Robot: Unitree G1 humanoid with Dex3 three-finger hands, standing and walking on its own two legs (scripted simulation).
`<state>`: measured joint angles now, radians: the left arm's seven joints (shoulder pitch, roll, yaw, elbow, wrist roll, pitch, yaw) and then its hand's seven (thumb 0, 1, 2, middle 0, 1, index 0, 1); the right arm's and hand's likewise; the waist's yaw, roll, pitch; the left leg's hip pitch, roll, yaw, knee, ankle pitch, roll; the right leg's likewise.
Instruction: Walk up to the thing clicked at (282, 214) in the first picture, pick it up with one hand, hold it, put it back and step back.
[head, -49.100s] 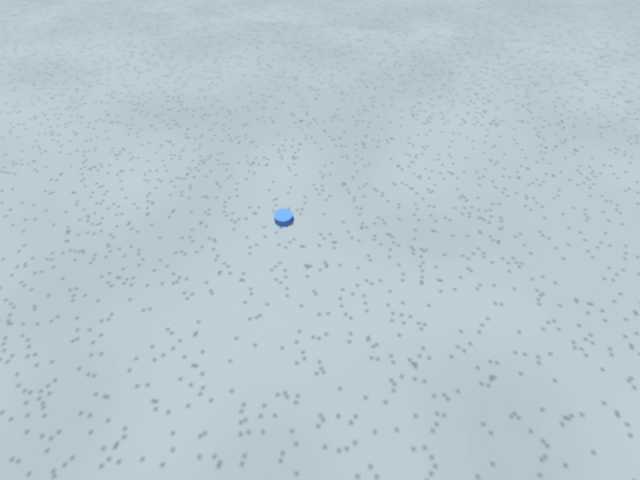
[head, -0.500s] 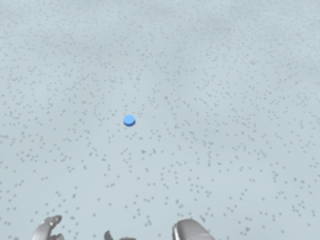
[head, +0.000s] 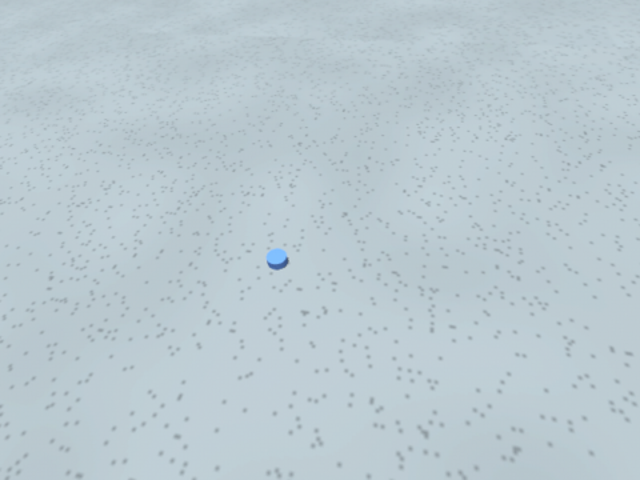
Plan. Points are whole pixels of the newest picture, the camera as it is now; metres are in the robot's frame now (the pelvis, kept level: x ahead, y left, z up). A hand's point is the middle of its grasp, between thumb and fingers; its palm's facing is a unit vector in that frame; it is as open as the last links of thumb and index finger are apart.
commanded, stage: step back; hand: left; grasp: from above
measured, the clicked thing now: (277, 259) +1.07 +0.27 -0.75
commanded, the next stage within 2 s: stand in 0.66 s
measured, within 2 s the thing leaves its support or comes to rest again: neither
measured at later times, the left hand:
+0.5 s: hand out of the picture +0.11 +0.24 -0.14, palm faces +0.04 -0.92 -0.39, open 7.4 cm
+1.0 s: hand out of the picture +0.12 +0.25 -0.15, palm faces +0.04 -0.95 -0.30, open 7.4 cm
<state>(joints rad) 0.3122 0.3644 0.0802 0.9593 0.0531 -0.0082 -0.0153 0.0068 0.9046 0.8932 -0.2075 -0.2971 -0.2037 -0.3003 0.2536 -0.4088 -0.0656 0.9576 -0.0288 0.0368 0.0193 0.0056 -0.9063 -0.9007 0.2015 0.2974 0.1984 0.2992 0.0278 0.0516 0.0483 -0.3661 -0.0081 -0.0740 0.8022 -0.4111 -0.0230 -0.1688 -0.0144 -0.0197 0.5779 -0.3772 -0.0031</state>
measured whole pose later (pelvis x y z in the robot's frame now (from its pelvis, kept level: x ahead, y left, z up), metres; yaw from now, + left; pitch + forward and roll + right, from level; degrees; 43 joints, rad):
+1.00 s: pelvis +0.06 +0.00 +0.01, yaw +3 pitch -3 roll +0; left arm 0.09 0.35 0.00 1.11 0.01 -0.01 -0.01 0.00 0.91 0.89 -0.20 -0.30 -0.20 -0.30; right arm 0.07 -0.33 -0.01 1.08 0.00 -0.02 0.01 0.00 -0.90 -0.90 0.20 0.30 0.20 0.30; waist 0.02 -0.03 0.08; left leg -0.10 0.02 0.00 0.42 -0.27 -0.02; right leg -0.16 -0.05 -0.06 0.41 -0.20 0.02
